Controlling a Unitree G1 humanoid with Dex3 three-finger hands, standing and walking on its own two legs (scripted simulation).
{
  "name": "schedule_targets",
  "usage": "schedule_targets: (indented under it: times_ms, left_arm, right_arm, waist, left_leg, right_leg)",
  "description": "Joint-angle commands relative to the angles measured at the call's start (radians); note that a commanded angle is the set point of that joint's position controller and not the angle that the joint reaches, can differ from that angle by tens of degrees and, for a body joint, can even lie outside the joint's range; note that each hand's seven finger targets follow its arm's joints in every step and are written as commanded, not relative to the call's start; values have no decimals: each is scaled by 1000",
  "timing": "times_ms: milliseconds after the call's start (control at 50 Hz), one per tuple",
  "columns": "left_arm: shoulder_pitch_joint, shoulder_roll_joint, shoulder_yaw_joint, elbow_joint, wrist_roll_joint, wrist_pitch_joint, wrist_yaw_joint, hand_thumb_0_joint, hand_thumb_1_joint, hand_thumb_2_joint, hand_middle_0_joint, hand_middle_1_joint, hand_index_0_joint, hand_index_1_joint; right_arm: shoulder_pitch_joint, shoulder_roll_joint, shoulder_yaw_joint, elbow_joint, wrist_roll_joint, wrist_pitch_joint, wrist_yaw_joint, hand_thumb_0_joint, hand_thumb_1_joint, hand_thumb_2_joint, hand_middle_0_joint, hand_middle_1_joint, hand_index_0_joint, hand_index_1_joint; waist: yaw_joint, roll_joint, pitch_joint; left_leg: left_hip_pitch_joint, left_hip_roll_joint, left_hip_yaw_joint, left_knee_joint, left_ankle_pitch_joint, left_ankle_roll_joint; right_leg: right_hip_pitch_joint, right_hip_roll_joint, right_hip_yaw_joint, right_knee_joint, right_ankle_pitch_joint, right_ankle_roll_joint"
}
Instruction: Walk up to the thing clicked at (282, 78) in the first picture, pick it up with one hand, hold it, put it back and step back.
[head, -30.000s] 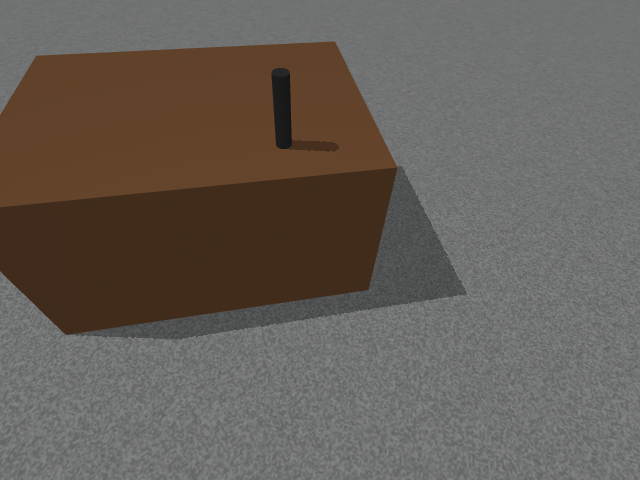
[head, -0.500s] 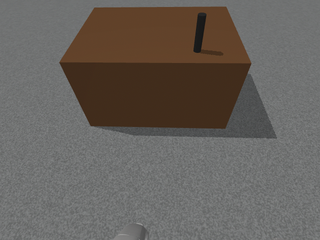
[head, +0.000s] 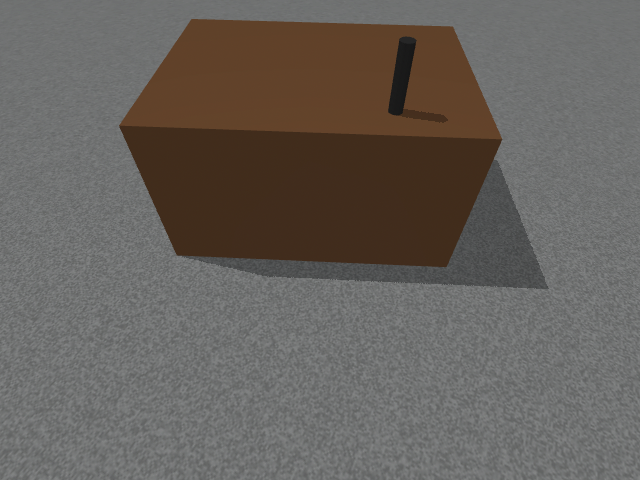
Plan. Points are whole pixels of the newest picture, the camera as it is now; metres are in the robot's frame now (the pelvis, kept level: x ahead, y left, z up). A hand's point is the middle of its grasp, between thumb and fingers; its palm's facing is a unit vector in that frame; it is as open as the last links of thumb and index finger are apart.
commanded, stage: step back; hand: right
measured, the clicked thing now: (401, 78) +1.11 -0.22 -0.06
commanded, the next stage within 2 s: stand in 0.44 s
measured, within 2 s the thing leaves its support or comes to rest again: neither
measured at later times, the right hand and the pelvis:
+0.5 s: hand (478, 458) +0.18 -0.22 -0.14, palm faces -0.03 +0.94 -0.34, open 7.4 cm; pelvis +0.06 +0.02 +0.01, yaw -1 degrees
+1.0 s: hand out of the picture +0.12 -0.23 -0.13, palm faces +0.02 +0.94 -0.34, open 7.4 cm; pelvis +0.05 +0.03 +0.02, yaw -1 degrees
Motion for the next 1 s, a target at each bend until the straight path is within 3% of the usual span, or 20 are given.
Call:
schedule_targets:
  times_ms: [0, 20, 80, 140, 180, 200, 220, 240, 260, 280, 320, 360, 400, 420, 480, 540, 660, 740, 840, 980]
  left_arm:
    - [13, 316, 84, -87, -10, -38, 29, 0, 900, 900, -200, -300, -200, -300]
    - [2, 282, 74, -94, -14, -42, 32, 0, 900, 900, -200, -300, -200, -300]
    - [-40, 259, 59, -99, -11, -44, 32, 0, 900, 900, -200, -300, -200, -300]
    - [-53, 237, 38, -102, -24, -35, 36, 0, 900, 900, -200, -300, -200, -300]
    - [-64, 241, 29, -104, -36, -18, 39, 0, 900, 900, -200, -300, -200, -300]
    - [-64, 225, 20, -110, -37, -12, 39, 0, 900, 900, -200, -300, -200, -300]
    - [-54, 202, 11, -114, -39, -5, 40, 0, 900, 900, -200, -300, -200, -300]
    - [-38, 177, 8, -117, -46, 4, 39, 0, 900, 900, -200, -300, -200, -300]
    - [-28, 189, 11, -91, -51, 16, 44, 0, 900, 900, -200, -300, -200, -300]
    - [-43, 186, 9, -77, -39, 17, 45, 0, 900, 900, -200, -300, -200, -300]
    - [-18, 185, 8, -42, -32, 12, 42, 0, 900, 900, -200, -300, -200, -300]
    - [-23, 218, 16, -29, -29, 4, 36, 0, 900, 900, -200, -300, -200, -300]
    - [-69, 229, 18, -26, -29, 0, 35, 0, 900, 900, -200, -300, -200, -300]
    - [-65, 185, -15, 6, -35, -5, 26, 0, 900, 900, -200, -300, -200, -300]
    - [-104, 188, -24, 26, -36, -12, 26, 0, 900, 900, -200, -300, -200, -300]
    - [-120, 198, -28, 46, -34, -13, 28, 0, 900, 900, -200, -300, -200, -300]
    - [-144, 189, -28, 67, -34, -13, 30, 0, 900, 900, -200, -300, -200, -300]
    - [-148, 187, -24, 81, -32, -8, 27, 0, 900, 900, -200, -300, -200, -300]
    - [-147, 186, -26, 82, -30, -9, 24, 0, 900, 900, -200, -300, -200, -300]
    - [-144, 191, -26, 87, -31, -5, 24, 0, 900, 900, -200, -300, -200, -300]
  right_arm:
    - [-36, -219, -50, -80, 4, -34, -24, 0, -900, -900, 200, 300, 200, 300]
    - [-24, -206, -47, -66, 7, -38, -22, 0, -900, -900, 200, 300, 200, 300]
    - [-3, -178, -40, -41, 3, -42, -14, 0, -900, -900, 200, 300, 200, 300]
    - [-44, -146, -34, -40, 1, -42, -16, 0, -900, -900, 200, 300, 200, 300]
    - [-42, -138, -33, -25, 5, -43, -23, 0, -900, -900, 200, 300, 200, 300]
    - [-32, -154, -36, -16, 5, -44, -28, 0, -900, -900, 200, 300, 200, 300]
    - [-49, -193, -45, -15, 1, -46, -32, 0, -900, -900, 200, 300, 200, 300]
    - [-83, -240, -48, -32, -1, -48, -35, 0, -900, -900, 200, 300, 200, 300]
    - [-134, -273, -49, -41, 13, -46, -32, 0, -900, -900, 200, 300, 200, 300]
    - [-169, -266, -46, -34, 7, -42, -30, 0, -900, -900, 200, 300, 200, 300]
    - [-220, -235, -31, -30, 6, -36, -31, 0, -900, -900, 200, 300, 200, 300]
    - [-233, -207, -19, -19, 15, -36, -31, 0, -900, -900, 200, 300, 200, 300]
    - [-224, -197, -16, 2, 17, -37, -30, 0, -900, -900, 200, 300, 200, 300]
    - [-194, -190, -6, 18, 29, -43, -20, 0, -900, -900, 200, 300, 200, 300]
    - [-223, -185, -1, 39, 27, -51, -14, 0, -900, -900, 200, 300, 200, 300]
    - [-236, -179, 3, 55, 30, -49, -14, 0, -900, -900, 200, 300, 200, 300]
    - [-262, -174, 5, 74, 27, -46, -12, 0, -900, -900, 200, 300, 200, 300]
    - [-260, -173, 5, 89, 25, -48, -11, 0, -900, -900, 200, 300, 200, 300]
    - [-258, -172, 4, 99, 22, -53, -8, 0, -900, -900, 200, 300, 200, 300]
    - [-231, -176, 3, 114, 23, -48, -9, 0, -900, -900, 200, 300, 200, 300]
  waist:
    - [56, -110, 43]
    - [43, -102, 43]
    - [27, -150, -18]
    - [27, -190, -62]
    - [5, -180, -79]
    - [-2, -148, -99]
    - [9, -65, -120]
    - [18, 12, -160]
    - [30, 64, -168]
    - [33, 62, -133]
    - [50, 94, -114]
    - [40, 51, -126]
    - [16, 9, -136]
    - [1, 42, -173]
    - [-3, -4, -154]
    - [-5, -62, -136]
    - [1, -47, -119]
    - [6, -33, -72]
    - [9, -31, -103]
    - [-1, -31, -86]
  left_leg:
    - [-370, -5, -78, 293, -85, 19]
    - [-360, 7, -82, 271, -30, 18]
    - [-203, 29, -19, 118, 22, -9]
    - [-62, 13, 88, -64, 92, -6]
    - [34, -4, 129, -217, 299, 6]
    - [100, 9, 101, -246, 424, 19]
    - [148, 87, 14, -228, 567, 46]
    - [122, 209, -137, -277, 547, 118]
    - [10, 279, -187, -297, 461, 188]
    - [-30, 277, -180, -309, 437, 181]
    - [-56, 215, -108, -290, 374, 117]
    - [-29, 148, -36, -245, 347, 64]
    - [29, 120, -2, -225, 381, 44]
    - [110, 110, -6, -261, 406, 36]
    - [162, 132, -14, -288, 528, 36]
    - [180, 125, 3, -309, 557, 28]
    - [179, 125, 11, -383, 487, 17]
    - [149, 121, 9, -438, 361, 7]
    - [161, 124, 10, -446, 390, 3]
    - [149, 121, 6, -466, 318, 2]
  right_leg:
    - [149, -407, 571, -353, -271, -229]
    - [156, -350, 472, -327, -170, -190]
    - [90, -290, 275, -245, 158, -164]
    - [74, -249, 161, -133, 504, -125]
    - [53, -209, 120, -45, 565, -80]
    - [16, -187, 118, -9, 493, -52]
    - [-37, -147, 105, 20, 369, -27]
    - [-41, -75, 91, 74, 159, 6]
    - [54, -49, 53, 106, -44, 10]
    - [82, -48, 53, 65, -91, 6]
    - [98, -69, 83, -17, -13, -6]
    - [89, -107, 144, -86, 105, -21]
    - [66, -136, 173, -114, 177, -31]
    - [73, -152, 171, -158, 162, -22]
    - [98, -137, 139, -196, 244, 2]
    - [129, -149, 132, -228, 347, 9]
    - [163, -156, 126, -304, 252, 20]
    - [139, -153, 129, -338, 125, 20]
    - [160, -158, 128, -344, 136, 15]
    - [135, -153, 129, -354, 80, 16]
